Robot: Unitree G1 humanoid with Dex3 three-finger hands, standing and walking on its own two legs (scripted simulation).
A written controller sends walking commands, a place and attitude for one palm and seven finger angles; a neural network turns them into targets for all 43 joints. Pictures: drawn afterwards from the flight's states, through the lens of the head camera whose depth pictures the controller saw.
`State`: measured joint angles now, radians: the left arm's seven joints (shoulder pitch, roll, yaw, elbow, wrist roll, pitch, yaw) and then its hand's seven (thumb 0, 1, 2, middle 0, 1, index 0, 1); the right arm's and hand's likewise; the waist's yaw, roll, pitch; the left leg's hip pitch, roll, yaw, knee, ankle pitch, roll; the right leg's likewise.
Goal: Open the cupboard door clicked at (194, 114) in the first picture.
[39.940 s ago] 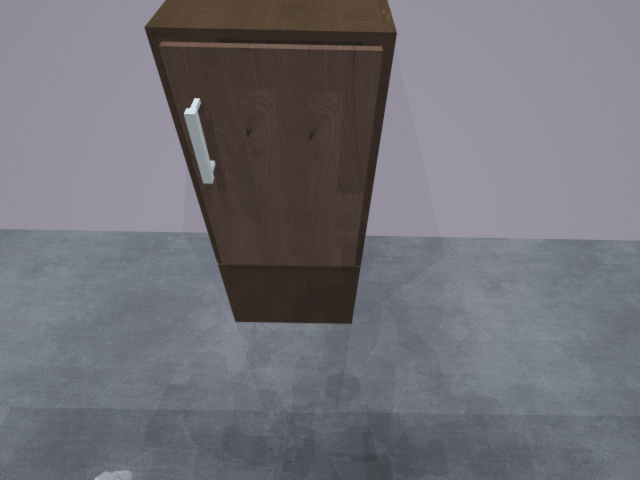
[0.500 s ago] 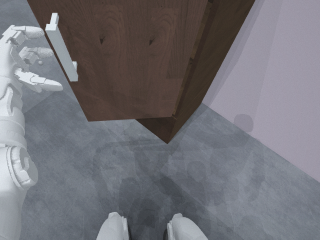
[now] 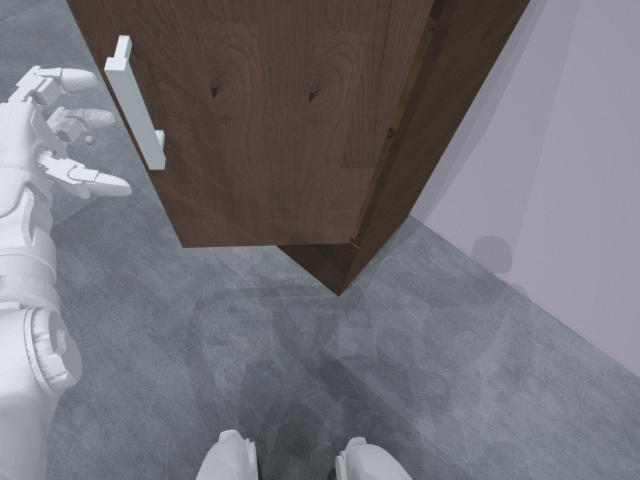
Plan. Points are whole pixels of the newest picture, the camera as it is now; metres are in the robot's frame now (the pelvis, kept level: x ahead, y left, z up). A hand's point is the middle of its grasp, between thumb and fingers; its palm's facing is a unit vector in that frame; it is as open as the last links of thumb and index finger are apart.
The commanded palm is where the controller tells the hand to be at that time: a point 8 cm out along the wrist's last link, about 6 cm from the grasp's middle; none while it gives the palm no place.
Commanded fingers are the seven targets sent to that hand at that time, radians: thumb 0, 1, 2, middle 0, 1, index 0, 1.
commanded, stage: move the hooked fingers beside the handle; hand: left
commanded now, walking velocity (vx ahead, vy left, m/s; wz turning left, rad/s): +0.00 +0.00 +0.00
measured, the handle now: (142, 109) +0.55 +0.19 +0.09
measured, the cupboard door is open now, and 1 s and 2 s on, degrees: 44 44 45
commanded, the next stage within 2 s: slide the fingers in behind the handle in 0.30 s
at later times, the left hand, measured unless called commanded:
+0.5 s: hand (98, 140) +0.50 +0.23 +0.09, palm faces +0.01 -1.00 +0.00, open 14.0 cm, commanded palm +0.48 +0.27 +0.08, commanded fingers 0.00 -0.50 0.30 -0.30 -1.20 -0.30 -1.20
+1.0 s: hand (136, 140) +0.50 +0.19 +0.09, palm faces +0.02 -1.00 +0.00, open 14.0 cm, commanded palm +0.48 +0.23 +0.08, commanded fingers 0.00 -0.50 0.30 -0.30 -1.20 -0.30 -1.20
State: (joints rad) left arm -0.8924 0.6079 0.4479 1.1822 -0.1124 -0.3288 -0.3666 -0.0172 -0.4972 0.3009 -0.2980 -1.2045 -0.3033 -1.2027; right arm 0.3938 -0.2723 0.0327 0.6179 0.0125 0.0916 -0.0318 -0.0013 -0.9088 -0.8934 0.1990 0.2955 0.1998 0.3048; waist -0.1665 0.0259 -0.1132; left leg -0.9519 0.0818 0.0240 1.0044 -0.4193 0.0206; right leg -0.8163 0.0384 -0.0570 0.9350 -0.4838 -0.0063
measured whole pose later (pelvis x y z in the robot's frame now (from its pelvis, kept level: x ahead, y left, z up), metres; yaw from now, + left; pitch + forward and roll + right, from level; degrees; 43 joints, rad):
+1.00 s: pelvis -0.01 +0.00 +0.00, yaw +0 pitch +21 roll -4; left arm -0.93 0.48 0.36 1.18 -0.09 -0.36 -0.22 -0.02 -0.50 0.30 -0.30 -1.20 -0.30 -1.21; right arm 0.40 -0.26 0.02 0.64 -0.01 0.07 -0.01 0.00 -0.91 -0.89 0.20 0.30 0.20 0.30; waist -0.17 0.04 -0.11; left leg -0.97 0.07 0.02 1.02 -0.41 0.02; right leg -0.84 0.03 -0.06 0.96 -0.49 0.00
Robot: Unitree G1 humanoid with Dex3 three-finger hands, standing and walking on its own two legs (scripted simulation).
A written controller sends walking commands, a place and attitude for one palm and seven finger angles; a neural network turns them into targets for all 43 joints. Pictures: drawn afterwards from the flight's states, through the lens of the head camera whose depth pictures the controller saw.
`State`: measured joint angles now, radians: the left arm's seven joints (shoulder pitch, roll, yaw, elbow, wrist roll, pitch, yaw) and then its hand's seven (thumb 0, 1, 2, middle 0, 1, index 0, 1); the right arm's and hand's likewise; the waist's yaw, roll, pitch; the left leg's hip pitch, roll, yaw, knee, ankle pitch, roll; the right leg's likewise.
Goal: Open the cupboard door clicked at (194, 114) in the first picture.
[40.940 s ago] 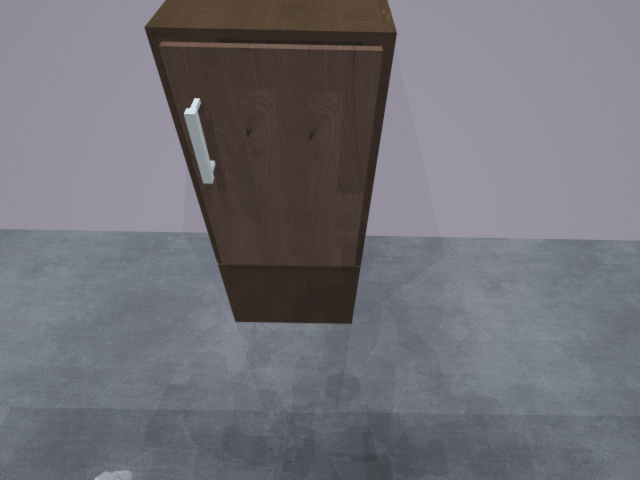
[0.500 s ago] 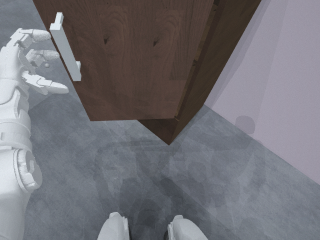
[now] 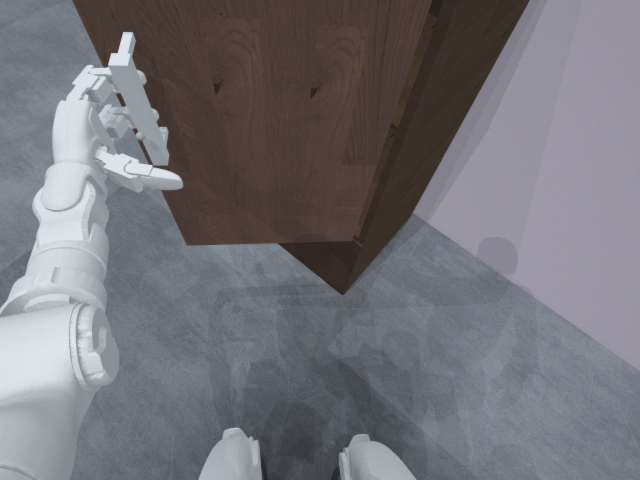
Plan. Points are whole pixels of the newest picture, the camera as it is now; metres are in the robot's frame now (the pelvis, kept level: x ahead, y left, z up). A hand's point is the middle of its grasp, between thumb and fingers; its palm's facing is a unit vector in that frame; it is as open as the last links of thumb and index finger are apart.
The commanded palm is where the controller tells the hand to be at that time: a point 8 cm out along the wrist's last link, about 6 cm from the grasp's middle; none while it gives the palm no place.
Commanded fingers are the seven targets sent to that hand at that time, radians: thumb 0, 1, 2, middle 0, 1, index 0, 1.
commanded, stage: slide the fingers in behind the handle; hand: left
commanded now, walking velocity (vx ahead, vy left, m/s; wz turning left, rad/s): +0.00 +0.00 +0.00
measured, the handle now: (145, 105) +0.56 +0.18 +0.09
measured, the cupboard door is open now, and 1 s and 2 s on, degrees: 44 45 45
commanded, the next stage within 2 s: close the thumb around the handle in 1.00 s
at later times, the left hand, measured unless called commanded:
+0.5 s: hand (160, 141) +0.50 +0.16 +0.09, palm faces +0.01 -1.00 +0.00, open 14.0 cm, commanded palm +0.48 +0.20 +0.09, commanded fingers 0.00 -0.50 0.30 -0.30 -1.20 -0.30 -1.20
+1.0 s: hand (162, 144) +0.49 +0.15 +0.09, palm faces +0.03 -1.00 -0.01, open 14.1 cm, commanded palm +0.47 +0.19 +0.09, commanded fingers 0.00 -0.50 0.30 -0.30 -1.20 -0.30 -1.20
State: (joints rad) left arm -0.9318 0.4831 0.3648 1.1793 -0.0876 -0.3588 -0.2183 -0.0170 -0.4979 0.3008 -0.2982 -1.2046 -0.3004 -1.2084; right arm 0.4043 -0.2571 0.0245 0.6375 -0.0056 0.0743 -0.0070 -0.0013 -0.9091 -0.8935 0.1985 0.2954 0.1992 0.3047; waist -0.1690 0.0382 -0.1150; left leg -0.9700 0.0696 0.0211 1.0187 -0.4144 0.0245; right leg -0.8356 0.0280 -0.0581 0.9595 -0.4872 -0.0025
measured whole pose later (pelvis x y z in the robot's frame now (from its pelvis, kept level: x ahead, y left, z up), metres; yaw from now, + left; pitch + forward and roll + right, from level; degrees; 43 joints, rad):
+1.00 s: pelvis +0.00 -0.01 +0.00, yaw +1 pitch +19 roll -3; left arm -0.88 0.39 0.31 1.15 -0.11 -0.40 -0.14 -0.02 -0.50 0.30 -0.28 -1.20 -0.26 -1.20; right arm 0.40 -0.25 0.01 0.67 0.00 0.06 0.01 0.00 -0.91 -0.89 0.20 0.30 0.20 0.30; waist -0.15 0.04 -0.13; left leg -0.94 0.06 0.01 1.01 -0.41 0.01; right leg -0.81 0.03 -0.06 0.97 -0.50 -0.02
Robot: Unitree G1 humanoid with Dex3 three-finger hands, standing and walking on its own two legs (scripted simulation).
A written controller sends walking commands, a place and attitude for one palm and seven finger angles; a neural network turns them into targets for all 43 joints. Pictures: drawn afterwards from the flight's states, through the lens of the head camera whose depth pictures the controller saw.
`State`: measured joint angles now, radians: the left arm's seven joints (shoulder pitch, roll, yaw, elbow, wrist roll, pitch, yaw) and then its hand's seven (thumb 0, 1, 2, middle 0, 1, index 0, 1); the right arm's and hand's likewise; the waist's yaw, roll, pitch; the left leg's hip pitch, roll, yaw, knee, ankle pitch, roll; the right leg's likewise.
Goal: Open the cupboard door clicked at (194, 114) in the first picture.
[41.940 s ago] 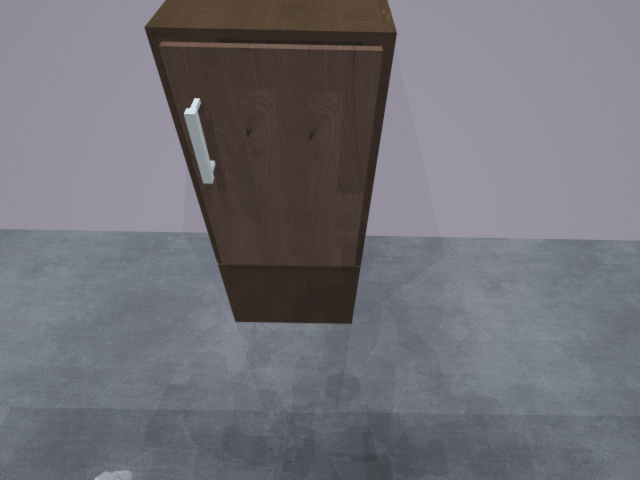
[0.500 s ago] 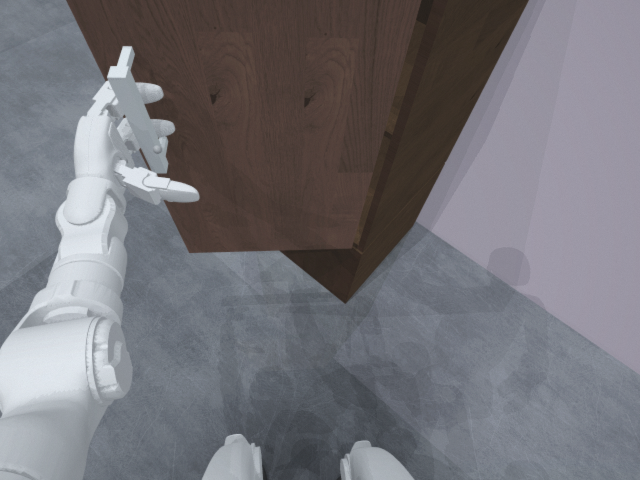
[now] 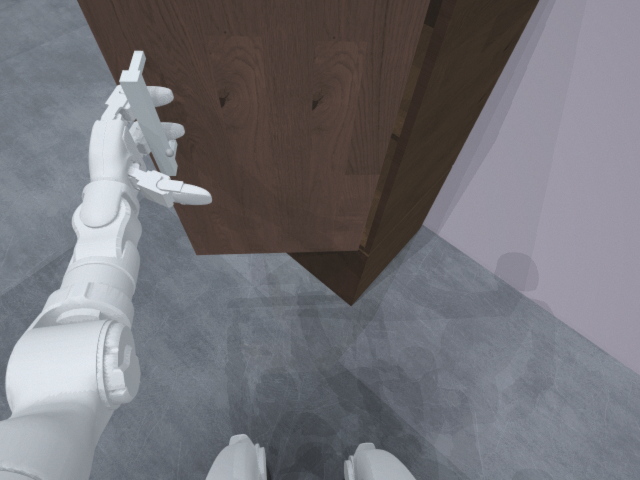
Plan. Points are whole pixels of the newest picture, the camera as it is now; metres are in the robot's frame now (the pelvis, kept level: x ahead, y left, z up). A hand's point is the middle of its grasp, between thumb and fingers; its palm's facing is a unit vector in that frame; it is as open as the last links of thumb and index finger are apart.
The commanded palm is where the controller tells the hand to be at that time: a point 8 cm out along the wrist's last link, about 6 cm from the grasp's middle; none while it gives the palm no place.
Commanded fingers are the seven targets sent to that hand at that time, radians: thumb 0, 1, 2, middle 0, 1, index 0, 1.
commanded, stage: close the thumb around the handle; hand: left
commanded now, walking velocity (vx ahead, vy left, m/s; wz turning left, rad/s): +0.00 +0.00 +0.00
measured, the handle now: (155, 119) +0.56 +0.18 +0.09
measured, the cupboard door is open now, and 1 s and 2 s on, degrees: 45 45 90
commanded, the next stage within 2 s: pull the door open along its arc in 0.80 s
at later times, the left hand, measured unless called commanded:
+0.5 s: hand (170, 149) +0.51 +0.16 +0.09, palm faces +0.01 -1.00 -0.01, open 9.6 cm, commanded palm +0.48 +0.20 +0.09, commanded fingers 0.00 0.68 0.80 -0.38 -1.33 -0.38 -1.33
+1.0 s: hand (171, 146) +0.51 +0.16 +0.09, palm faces +0.00 -1.00 -0.01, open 5.4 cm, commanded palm +0.48 +0.20 +0.09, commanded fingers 0.00 0.90 0.90 -0.40 -1.35 -0.40 -1.35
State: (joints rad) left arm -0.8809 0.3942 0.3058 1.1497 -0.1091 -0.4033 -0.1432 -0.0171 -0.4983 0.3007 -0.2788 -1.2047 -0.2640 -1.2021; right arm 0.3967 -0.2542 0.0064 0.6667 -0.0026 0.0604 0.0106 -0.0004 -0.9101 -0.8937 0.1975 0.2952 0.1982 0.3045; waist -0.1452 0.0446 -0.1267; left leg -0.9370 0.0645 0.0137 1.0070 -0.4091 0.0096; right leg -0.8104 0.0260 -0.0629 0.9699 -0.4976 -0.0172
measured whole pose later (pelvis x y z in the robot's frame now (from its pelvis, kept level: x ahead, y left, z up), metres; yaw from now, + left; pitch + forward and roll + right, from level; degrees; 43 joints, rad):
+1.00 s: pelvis +0.00 +0.00 +0.00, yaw -1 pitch +20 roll -3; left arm -0.90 0.41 0.33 1.16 -0.09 -0.39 -0.16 0.01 0.78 0.84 -0.38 -1.35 -0.38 -1.35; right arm 0.40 -0.26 0.01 0.65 -0.01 0.07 0.01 0.00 -0.91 -0.89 0.20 0.30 0.20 0.30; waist -0.16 0.04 -0.13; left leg -0.95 0.07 0.02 1.01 -0.42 0.01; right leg -0.83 0.03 -0.05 0.97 -0.50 -0.01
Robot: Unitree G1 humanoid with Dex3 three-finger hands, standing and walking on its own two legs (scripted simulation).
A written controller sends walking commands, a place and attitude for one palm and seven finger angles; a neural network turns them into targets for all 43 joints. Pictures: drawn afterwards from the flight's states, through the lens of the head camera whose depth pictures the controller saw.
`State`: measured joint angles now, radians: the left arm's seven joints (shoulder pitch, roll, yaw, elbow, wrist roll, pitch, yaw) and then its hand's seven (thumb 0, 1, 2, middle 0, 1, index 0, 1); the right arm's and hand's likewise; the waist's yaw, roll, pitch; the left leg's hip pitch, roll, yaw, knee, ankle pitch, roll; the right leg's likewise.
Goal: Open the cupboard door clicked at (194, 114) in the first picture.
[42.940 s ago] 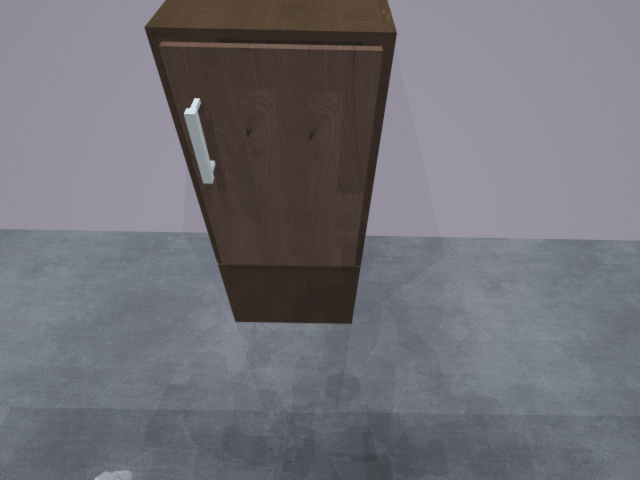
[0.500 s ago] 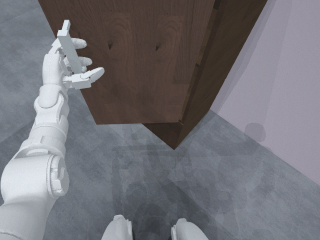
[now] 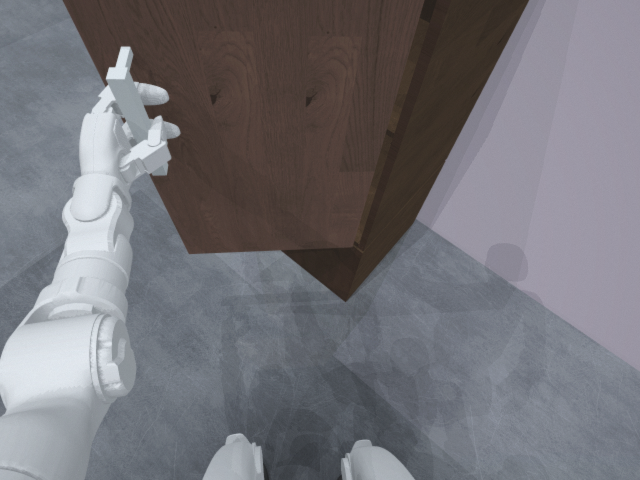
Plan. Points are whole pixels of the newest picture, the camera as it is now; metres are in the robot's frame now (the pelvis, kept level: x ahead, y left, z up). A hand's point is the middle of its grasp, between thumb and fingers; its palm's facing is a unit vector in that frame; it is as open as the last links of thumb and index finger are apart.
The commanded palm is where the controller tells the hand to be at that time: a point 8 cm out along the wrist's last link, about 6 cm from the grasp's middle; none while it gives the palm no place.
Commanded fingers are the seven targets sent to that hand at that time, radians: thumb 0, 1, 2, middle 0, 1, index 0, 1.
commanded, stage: pull the door open along its arc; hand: left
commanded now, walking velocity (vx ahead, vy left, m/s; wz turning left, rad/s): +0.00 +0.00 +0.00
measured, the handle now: (144, 117) +0.55 +0.18 +0.09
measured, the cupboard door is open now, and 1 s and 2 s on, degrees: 45 90 86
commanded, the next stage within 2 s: open thumb and fingers to let go in 0.92 s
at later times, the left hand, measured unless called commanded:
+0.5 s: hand (195, 243) +0.37 +0.11 +0.09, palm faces +0.21 -0.98 +0.06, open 5.9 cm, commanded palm +0.31 +0.18 +0.09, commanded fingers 0.00 0.90 0.90 -0.40 -1.35 -0.40 -1.35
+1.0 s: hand (281, 314) +0.28 +0.02 +0.09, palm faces +0.31 -0.95 -0.02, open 5.8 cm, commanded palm +0.24 +0.07 +0.09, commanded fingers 0.00 0.90 0.90 -0.40 -1.35 -0.40 -1.35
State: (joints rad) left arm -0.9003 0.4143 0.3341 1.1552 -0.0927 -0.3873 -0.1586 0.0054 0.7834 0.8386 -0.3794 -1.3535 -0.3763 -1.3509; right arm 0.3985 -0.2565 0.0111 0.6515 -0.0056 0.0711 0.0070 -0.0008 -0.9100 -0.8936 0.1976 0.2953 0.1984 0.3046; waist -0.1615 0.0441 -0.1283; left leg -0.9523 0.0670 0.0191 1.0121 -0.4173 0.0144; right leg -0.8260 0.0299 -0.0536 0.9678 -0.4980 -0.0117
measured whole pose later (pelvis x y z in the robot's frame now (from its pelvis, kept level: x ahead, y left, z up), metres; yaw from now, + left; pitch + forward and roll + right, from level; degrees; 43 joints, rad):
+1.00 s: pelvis +0.02 -0.05 +0.03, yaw +4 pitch +7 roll +1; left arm 0.23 -0.07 -0.27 0.01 0.05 -0.18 0.49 0.00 0.69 0.74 -0.34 -1.34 -0.39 -1.35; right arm 0.23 -0.19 0.01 0.53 -0.05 0.06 0.01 0.01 -0.91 -0.89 0.20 0.30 0.20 0.30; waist -0.03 0.05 -0.12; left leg -0.57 0.04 -0.01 0.83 -0.39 -0.04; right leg -0.47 0.02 -0.08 0.87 -0.53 -0.07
